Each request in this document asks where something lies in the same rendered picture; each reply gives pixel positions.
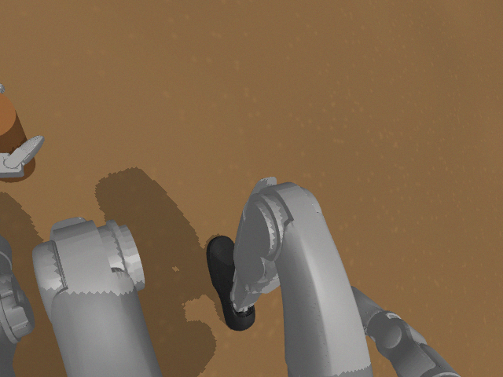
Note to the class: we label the right robot hand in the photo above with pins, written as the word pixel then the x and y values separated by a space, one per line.
pixel 367 307

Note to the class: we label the left robot hand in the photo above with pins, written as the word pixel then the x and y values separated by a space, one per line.
pixel 12 166

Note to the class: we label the right robot arm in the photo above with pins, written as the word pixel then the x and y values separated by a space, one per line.
pixel 406 348

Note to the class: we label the right robot foot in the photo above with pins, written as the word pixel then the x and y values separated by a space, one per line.
pixel 221 268

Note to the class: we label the left robot arm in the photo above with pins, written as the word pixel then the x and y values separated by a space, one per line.
pixel 16 314

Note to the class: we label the bottle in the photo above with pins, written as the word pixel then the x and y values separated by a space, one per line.
pixel 12 135

